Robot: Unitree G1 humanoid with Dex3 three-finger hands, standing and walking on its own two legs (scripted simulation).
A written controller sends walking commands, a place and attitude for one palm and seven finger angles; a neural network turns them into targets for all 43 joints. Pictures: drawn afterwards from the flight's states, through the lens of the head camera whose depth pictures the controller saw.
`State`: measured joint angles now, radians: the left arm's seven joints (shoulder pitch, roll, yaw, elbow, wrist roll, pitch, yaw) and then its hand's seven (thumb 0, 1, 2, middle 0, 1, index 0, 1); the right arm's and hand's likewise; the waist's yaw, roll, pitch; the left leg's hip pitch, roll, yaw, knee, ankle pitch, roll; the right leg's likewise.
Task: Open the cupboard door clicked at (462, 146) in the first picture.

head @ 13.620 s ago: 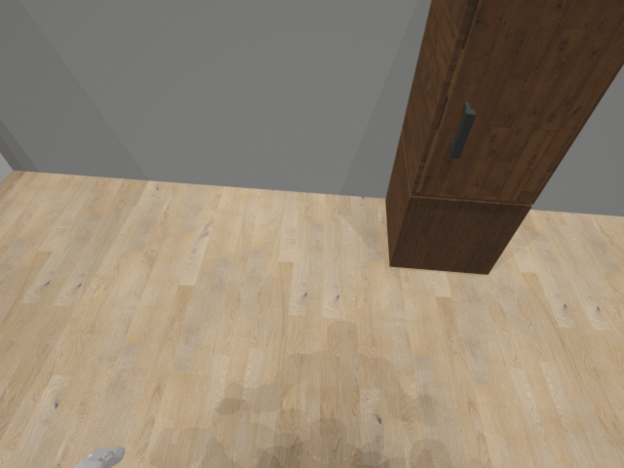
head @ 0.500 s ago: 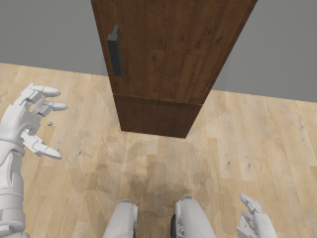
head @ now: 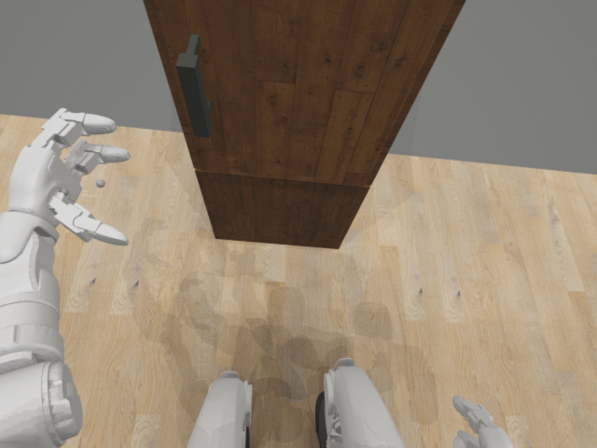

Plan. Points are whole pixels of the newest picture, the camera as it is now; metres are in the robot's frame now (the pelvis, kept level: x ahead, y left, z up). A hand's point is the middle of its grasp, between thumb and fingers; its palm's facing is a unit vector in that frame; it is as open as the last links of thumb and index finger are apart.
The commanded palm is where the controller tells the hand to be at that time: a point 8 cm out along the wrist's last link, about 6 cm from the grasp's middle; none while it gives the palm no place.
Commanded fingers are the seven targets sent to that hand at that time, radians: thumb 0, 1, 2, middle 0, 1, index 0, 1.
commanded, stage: move the hooked fingers beside the handle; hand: left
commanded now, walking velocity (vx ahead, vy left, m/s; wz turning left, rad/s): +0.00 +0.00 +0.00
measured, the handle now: (198, 88) +0.60 +0.15 +0.04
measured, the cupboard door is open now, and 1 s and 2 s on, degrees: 0 0 0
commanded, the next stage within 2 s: slide the fingers in behind the handle in 1.42 s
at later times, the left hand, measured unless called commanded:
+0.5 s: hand (130, 130) +0.51 +0.22 +0.05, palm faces -0.09 -1.00 -0.03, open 14.0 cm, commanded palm +0.51 +0.26 +0.04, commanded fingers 0.00 -0.50 0.30 -0.30 -1.20 -0.30 -1.20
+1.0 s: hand (132, 117) +0.54 +0.23 +0.04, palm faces -0.08 -1.00 -0.05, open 14.0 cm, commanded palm +0.53 +0.26 +0.04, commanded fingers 0.00 -0.50 0.30 -0.30 -1.20 -0.30 -1.20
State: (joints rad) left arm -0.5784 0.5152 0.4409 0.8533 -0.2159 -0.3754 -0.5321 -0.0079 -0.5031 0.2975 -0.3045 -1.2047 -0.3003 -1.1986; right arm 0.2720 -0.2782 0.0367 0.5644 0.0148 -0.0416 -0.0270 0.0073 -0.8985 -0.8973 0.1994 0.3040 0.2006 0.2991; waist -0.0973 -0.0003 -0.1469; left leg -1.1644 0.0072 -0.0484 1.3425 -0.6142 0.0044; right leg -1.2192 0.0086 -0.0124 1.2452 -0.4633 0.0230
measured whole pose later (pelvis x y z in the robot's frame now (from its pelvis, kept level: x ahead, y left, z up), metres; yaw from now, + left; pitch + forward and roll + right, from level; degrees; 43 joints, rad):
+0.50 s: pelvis -0.01 +0.00 -0.02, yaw -1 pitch +29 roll -4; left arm -0.94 0.66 0.47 1.14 -0.10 -0.37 -0.47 -0.01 -0.50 0.30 -0.30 -1.20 -0.30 -1.20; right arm 0.31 -0.29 0.07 0.59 -0.01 0.03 -0.02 0.00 -0.90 -0.90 0.20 0.30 0.20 0.30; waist -0.19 0.02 -0.13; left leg -1.30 0.01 -0.06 1.41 -0.61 0.00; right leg -1.35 0.02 -0.03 1.29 -0.45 0.02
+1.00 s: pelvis -0.01 +0.01 -0.02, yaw -2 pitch +32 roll -5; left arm -0.97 0.72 0.52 1.10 -0.06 -0.33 -0.46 -0.01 -0.50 0.30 -0.30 -1.20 -0.30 -1.20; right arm 0.35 -0.27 0.09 0.57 -0.02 0.09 0.02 0.00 -0.90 -0.90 0.20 0.30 0.20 0.30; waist -0.22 0.03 -0.11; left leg -1.35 0.03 -0.06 1.42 -0.62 0.01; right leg -1.39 0.03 -0.02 1.28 -0.44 0.03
